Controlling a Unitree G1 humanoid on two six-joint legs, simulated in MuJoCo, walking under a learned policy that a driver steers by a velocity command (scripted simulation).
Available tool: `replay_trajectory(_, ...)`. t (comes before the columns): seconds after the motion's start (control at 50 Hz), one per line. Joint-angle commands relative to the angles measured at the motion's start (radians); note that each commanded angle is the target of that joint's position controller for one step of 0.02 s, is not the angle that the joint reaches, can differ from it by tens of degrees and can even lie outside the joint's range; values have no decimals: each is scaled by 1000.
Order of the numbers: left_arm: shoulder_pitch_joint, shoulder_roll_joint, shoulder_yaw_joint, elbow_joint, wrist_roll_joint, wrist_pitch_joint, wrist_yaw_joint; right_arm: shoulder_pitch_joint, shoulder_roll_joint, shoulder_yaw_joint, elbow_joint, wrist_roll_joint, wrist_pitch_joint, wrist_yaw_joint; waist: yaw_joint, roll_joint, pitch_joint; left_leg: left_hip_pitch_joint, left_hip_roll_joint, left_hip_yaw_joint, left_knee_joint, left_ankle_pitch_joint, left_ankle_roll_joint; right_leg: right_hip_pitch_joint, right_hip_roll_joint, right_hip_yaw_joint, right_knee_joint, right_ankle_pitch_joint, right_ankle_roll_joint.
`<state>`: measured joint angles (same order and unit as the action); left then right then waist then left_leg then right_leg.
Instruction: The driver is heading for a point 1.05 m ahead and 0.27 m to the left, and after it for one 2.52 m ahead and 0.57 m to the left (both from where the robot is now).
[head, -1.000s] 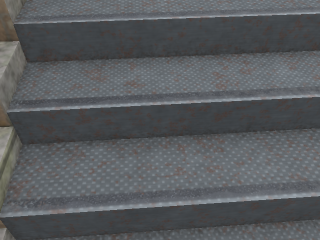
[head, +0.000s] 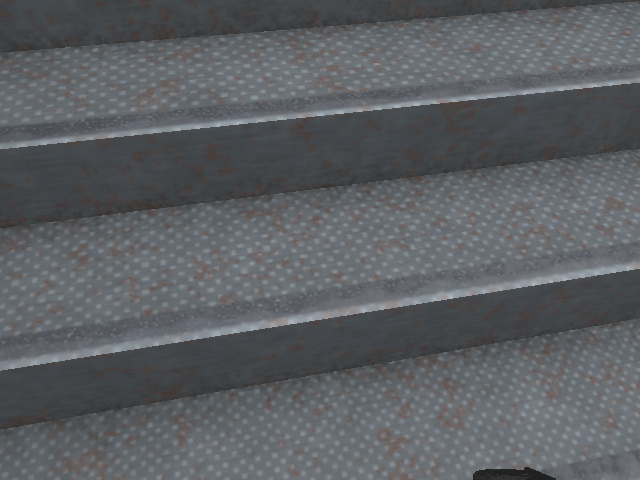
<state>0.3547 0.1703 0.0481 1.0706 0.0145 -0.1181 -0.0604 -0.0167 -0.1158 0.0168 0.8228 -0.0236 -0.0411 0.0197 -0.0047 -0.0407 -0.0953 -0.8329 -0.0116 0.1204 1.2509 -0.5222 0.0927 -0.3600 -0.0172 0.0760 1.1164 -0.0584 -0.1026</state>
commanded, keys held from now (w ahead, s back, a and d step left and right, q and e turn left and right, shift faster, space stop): w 0.42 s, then no key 0.06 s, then q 0.52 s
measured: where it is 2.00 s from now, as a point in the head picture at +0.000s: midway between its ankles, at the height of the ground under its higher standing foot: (260, 283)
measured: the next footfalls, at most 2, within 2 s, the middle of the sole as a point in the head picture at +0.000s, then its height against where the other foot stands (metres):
right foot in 0.46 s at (384, 451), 0.17 m higher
left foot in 1.06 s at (197, 293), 0.17 m higher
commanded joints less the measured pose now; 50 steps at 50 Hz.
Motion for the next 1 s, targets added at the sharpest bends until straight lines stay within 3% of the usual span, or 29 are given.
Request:
replay_trajectory(0.02,-43,-5,12,-40,12,8,-42,378,-167,-67,167,-33,-23,23,-100,183,79,460,201,-741,-729,-38,118,-691,132,300,729,151,-106)
replay_trajectory(0.04,-72,-26,0,-83,11,9,-40,317,-106,-55,190,-15,-22,40,-34,28,49,437,207,-672,-712,153,124,-734,145,297,777,135,-137)
replay_trajectory(0.08,-68,-31,-22,-85,10,22,-25,206,-7,-26,207,-15,-22,37,45,9,-8,443,204,-576,-756,284,76,-836,122,313,857,131,-187)
replay_trajectory(0.1,-56,-1,-24,-77,12,32,-17,216,21,-10,235,-49,-20,51,79,-14,-12,445,197,-508,-770,347,38,-895,106,293,847,195,-179)
replay_trajectory(0.12,-127,-152,-58,-222,62,46,52,349,42,-26,291,44,-72,6,116,67,46,422,175,-348,-791,188,3,-768,87,139,881,27,-65)
replay_trajectory(0.14,-181,-124,-64,-233,48,55,70,354,17,-16,296,49,-95,-23,104,30,108,347,152,-284,-835,201,0,-784,69,85,770,51,-25)
replay_trajectory(0.16,-220,-97,-64,-259,33,64,77,358,1,-16,293,36,-108,-30,96,-5,136,300,139,-263,-862,237,11,-762,59,33,741,74,1)
replay_trajectory(0.18,-227,18,-52,-202,-20,65,-6,279,-48,-16,238,-89,-80,28,67,140,5,354,96,-217,-882,309,20,-859,48,45,879,126,-95)
replay_trajectory(0.24,-364,-15,-74,-245,14,41,-27,609,1,3,360,-127,-38,34,-33,102,69,709,177,-338,-873,400,93,-1261,68,71,1101,-54,-203)
replay_trajectory(0.28,-481,-29,-95,-297,-4,38,-12,661,8,11,400,-153,-36,34,-25,72,124,793,211,-328,-916,408,85,-1377,11,51,989,-31,-240)
replay_trajectory(0.3,-603,-180,-130,-446,14,51,57,597,-64,-10,331,60,-88,-16,9,64,254,550,202,-292,-1098,265,31,-1150,-17,-139,879,-251,-57)
replay_trajectory(0.34,-611,-71,-120,-491,-14,77,79,631,-82,-8,319,76,-112,-76,-17,30,249,485,219,-297,-1300,391,80,-889,-81,-215,608,-259,15)
replay_trajectory(0.36,-879,-39,-128,-532,10,136,24,721,7,30,390,-77,-73,42,-87,118,-15,611,264,-293,-1208,494,115,-889,-91,-163,439,-157,-88)
replay_trajectory(0.38,-783,-59,-116,-497,39,160,-10,626,-59,6,303,-46,-74,76,-17,208,47,621,231,-179,-1198,879,110,-759,-46,-246,318,-217,-102)
replay_trajectory(0.42,-692,-20,-100,-468,20,160,-58,684,-193,-26,307,-24,-99,93,34,216,-54,703,223,-103,-1057,1809,171,-516,70,-359,266,-244,-78)
replay_trajectory(0.44,-614,-28,-103,-452,20,144,-49,672,-256,-50,297,1,-111,87,67,269,-54,895,269,-119,-980,2020,156,-488,83,-336,32,-284,-62)
replay_trajectory(0.46,-512,-10,-92,-415,-4,133,-25,660,-281,-65,292,-13,-106,94,87,267,-88,927,285,-120,-883,2159,101,-335,110,-288,-62,-248,-72)
replay_trajectory(0.48,-24,65,-49,-249,-4,84,49,622,-199,-75,245,65,-124,-18,203,258,-221,885,209,-100,-531,1963,32,1,38,-94,-25,-200,-138)
replay_trajectory(0.5,-60,68,-76,-254,7,120,16,668,-67,-25,246,-86,-103,88,182,-142,-496,373,135,-246,-369,1386,13,456,-139,371,-335,74,-292)
replay_trajectory(0.52,152,109,-38,-192,72,141,4,611,-112,-74,254,-23,-60,118,260,-240,-444,215,-113,-342,193,404,-35,520,-276,728,-626,189,-391)
replay_trajectory(0.56,-27,180,-1,-129,61,65,10,523,-97,-111,262,16,-53,100,135,-10,-85,-39,-112,-481,695,487,-1,141,-284,607,-688,20,-251)
replay_trajectory(0.62,-310,-129,-95,-82,42,44,-9,376,5,-54,185,8,-26,59,-64,103,-74,-133,-17,-410,755,504,148,-51,-254,168,-679,238,-135)
replay_trajectory(0.66,-335,-159,-97,-82,53,25,8,355,53,-30,155,3,-4,61,-131,86,-56,-161,50,-326,649,424,136,-93,-185,-75,-721,259,-70)
replay_trajectory(0.7,-365,-65,-70,-135,57,1,35,311,21,-33,144,2,0,81,-132,19,-19,-105,70,-202,626,408,74,-196,-106,-233,-807,175,-83)
replay_trajectory(0.78,-181,24,-57,-104,77,0,35,156,-61,-35,94,12,-19,56,-35,-20,-11,-370,21,-246,951,255,44,52,-219,-135,-846,292,-161)
replay_trajectory(0.88,35,-16,-70,16,117,12,27,-5,-18,1,-44,21,23,7,-3,-7,3,-772,84,-263,867,219,81,454,-302,-152,-843,309,-138)
replay_trajectory(0.96,5,24,-72,-29,86,-3,9,-122,-12,14,-95,-20,82,24,-5,-35,-19,-498,179,-107,435,342,30,280,-271,-249,-925,259,-125)
replay_trajectory(0.98,-1,90,-46,-39,48,7,0,-214,-4,30,-124,-28,98,49,14,-26,27,-416,140,-23,243,-109,8,247,-305,-267,-982,186,-137)
replay_trajectory(1.0,82,127,-31,-26,67,12,0,-265,-8,35,-138,-24,102,54,61,-20,61,-415,135,-24,207,-156,13,280,-346,-223,-979,181,-140)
